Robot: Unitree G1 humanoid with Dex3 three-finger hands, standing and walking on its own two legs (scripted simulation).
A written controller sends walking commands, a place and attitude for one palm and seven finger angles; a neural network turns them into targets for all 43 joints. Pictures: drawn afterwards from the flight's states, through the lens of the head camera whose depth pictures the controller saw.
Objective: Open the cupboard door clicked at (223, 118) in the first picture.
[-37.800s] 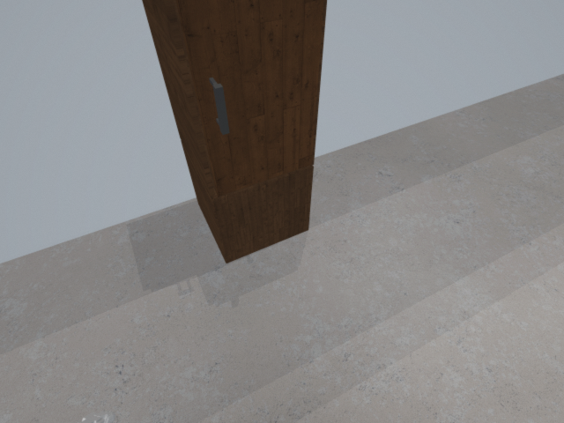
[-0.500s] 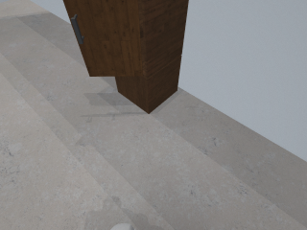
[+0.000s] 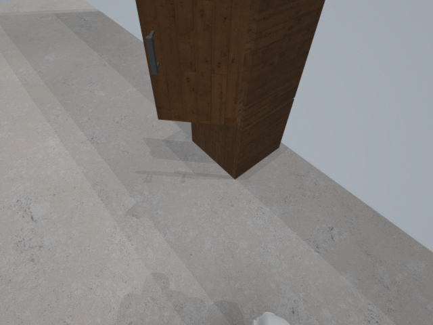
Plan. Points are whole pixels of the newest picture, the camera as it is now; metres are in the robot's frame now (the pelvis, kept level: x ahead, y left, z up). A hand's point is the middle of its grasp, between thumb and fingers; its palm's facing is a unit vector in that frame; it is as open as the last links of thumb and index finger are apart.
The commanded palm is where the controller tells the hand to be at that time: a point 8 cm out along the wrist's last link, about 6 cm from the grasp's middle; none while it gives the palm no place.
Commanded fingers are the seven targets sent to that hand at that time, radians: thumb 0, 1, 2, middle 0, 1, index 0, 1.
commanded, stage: take the last steps up to it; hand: left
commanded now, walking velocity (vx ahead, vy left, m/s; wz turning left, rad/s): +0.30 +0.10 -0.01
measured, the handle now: (153, 52) +0.95 +0.29 -0.01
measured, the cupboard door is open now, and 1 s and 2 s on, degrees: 43 43 43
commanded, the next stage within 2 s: come to a stop and stand still in 0.80 s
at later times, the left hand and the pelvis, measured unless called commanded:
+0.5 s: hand (127, 315) +0.16 +0.20 -0.17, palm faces +0.11 -0.97 -0.20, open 7.2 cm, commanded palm none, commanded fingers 0.00 0.90 0.90 -0.20 -0.30 -0.20 -0.30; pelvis +0.18 +0.01 +0.00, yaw +1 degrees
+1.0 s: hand (137, 202) +0.44 +0.25 -0.17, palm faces -0.02 -0.98 -0.22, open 7.3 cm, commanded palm none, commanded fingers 0.00 0.90 0.90 -0.20 -0.30 -0.20 -0.30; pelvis +0.34 +0.07 -0.01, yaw -2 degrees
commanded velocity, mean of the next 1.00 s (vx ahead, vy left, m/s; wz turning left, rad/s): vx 0.18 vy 0.07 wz -0.02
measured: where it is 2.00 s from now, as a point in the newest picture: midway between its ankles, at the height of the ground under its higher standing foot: (204, 298)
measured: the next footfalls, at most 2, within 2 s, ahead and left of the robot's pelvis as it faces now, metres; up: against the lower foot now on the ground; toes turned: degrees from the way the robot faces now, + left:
right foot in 0.14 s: +0.17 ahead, -0.11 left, +0.00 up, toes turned -7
left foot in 0.58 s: +0.37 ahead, +0.17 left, +0.00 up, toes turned +4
